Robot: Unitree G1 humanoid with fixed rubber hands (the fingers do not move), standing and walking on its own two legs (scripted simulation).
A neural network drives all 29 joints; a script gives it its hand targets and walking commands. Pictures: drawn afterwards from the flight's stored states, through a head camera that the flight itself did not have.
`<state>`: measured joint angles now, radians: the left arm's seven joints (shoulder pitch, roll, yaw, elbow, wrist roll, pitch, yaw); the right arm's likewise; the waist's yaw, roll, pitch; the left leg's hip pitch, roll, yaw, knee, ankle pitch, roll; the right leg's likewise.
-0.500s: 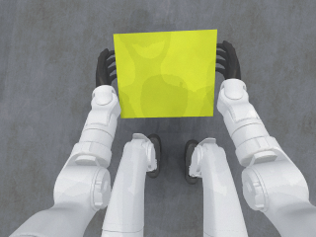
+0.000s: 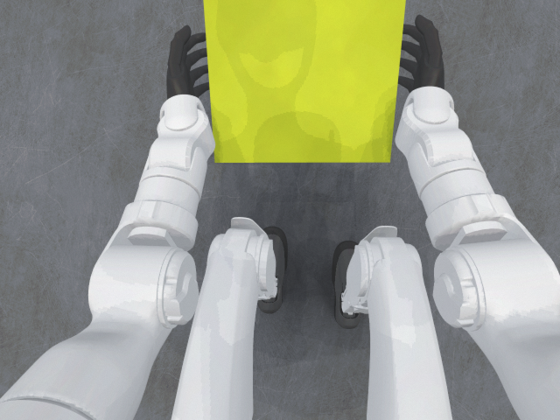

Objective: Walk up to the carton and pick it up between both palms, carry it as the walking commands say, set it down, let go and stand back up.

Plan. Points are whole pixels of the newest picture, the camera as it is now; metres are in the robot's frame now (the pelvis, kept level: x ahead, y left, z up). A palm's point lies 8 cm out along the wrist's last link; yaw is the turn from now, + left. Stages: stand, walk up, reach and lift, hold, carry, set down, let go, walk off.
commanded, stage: set down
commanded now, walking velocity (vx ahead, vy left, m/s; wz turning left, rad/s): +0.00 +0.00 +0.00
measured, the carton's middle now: (300, 86) +0.53 +0.03 -0.24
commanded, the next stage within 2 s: none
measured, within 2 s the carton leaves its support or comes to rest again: rests again in 1.34 s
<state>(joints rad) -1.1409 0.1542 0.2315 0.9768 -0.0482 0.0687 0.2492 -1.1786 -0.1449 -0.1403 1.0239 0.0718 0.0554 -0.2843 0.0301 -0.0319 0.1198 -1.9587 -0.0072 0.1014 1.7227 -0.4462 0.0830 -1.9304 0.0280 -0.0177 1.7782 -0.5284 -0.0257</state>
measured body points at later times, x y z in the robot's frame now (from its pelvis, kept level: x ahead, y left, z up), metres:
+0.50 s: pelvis -0.02 -0.01 -0.07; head +0.35 +0.02 +0.16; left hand +0.52 +0.19 -0.26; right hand +0.53 -0.12 -0.26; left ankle +0.13 +0.08 -0.46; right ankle +0.10 -0.11 -0.46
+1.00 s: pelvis -0.02 +0.00 -0.10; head +0.34 +0.02 +0.15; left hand +0.53 +0.19 -0.27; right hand +0.54 -0.13 -0.27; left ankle +0.13 +0.08 -0.46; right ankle +0.10 -0.11 -0.46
